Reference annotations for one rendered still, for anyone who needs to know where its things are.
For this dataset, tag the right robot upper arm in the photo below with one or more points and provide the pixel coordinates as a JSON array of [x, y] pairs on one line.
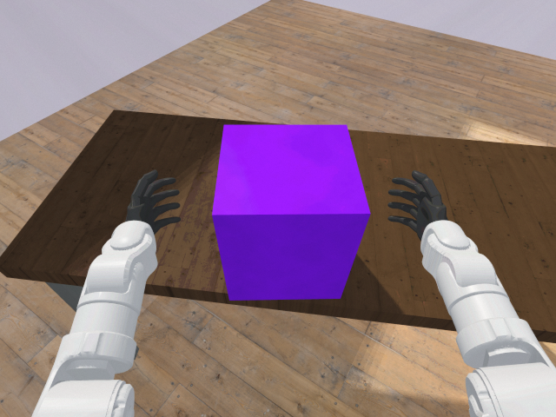
[[521, 390]]

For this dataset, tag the robot right forearm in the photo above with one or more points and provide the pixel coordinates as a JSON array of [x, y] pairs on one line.
[[490, 333]]

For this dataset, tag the carton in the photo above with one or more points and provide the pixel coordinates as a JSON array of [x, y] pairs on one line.
[[289, 211]]

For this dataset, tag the table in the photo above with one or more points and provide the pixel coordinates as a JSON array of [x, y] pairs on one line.
[[502, 195]]

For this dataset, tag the robot left forearm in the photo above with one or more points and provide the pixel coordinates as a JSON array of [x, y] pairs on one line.
[[101, 342]]

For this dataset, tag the left robot hand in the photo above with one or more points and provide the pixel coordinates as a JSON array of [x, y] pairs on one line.
[[143, 200]]

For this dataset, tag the left robot upper arm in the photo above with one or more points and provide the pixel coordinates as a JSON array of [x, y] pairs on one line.
[[101, 398]]

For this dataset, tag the right robot hand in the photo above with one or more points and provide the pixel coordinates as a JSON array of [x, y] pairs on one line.
[[428, 200]]

